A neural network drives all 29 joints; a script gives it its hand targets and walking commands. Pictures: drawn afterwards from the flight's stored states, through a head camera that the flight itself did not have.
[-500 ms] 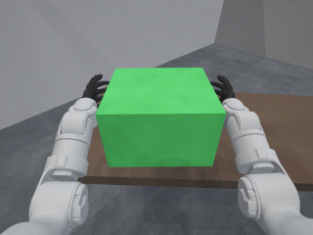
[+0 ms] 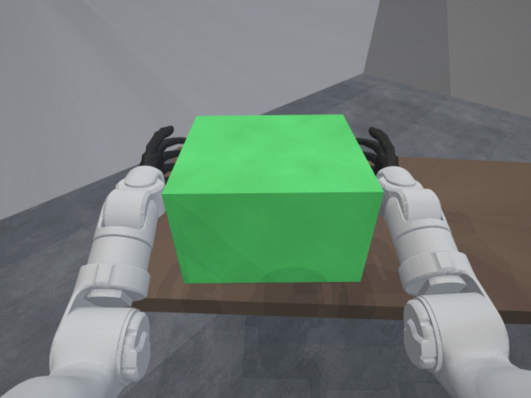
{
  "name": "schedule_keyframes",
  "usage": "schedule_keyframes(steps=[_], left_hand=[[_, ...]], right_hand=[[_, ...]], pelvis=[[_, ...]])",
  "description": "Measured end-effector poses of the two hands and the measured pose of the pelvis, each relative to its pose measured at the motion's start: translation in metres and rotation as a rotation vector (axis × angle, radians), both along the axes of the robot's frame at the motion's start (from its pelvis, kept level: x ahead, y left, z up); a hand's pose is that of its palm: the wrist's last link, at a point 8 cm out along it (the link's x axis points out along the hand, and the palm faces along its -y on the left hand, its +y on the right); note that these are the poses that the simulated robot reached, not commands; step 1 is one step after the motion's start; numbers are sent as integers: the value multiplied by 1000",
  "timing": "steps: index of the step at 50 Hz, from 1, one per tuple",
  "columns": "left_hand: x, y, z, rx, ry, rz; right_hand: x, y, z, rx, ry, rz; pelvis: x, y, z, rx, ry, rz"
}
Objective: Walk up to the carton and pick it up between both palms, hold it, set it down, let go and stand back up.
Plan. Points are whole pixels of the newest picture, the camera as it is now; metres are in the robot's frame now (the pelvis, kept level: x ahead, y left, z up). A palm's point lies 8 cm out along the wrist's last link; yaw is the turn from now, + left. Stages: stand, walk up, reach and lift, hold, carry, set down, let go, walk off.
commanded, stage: hold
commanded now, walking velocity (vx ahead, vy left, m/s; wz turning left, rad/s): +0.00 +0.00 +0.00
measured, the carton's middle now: (270, 191) +0.40 +0.00 +0.17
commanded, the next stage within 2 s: set down in 0.04 s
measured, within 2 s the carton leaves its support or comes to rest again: neither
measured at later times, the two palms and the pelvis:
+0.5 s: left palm (158, 167) +0.42 +0.18 +0.19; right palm (373, 169) +0.42 -0.17 +0.20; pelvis +0.01 +0.00 +0.00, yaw +0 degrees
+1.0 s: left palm (165, 178) +0.43 +0.18 +0.16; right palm (371, 180) +0.43 -0.17 +0.17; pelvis +0.03 +0.00 +0.00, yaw +0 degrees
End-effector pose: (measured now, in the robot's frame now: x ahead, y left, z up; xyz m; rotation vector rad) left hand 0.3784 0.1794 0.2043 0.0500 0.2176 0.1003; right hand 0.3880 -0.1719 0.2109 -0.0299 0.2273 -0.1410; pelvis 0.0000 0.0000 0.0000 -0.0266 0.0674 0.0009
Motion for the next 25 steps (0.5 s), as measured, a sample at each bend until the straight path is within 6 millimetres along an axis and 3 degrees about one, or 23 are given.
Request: schedule_keyframes(steps=[8, 16, 25], left_hand=[[3, 1, 10, -9, -33, 3], [21, 3, 23, -14, -105, -24], [39, 5, -13, -4, -75, -18]], right_hand=[[2, 0, 6, 2, -32, 1], [14, 1, 12, 41, -108, -19], [36, 4, -12, 54, -85, -14]], pelvis=[[0, 0, 0, 0, 0, 0], [2, -1, 1, 3, -1, 1], [14, -3, 3, 8, 9, 2]])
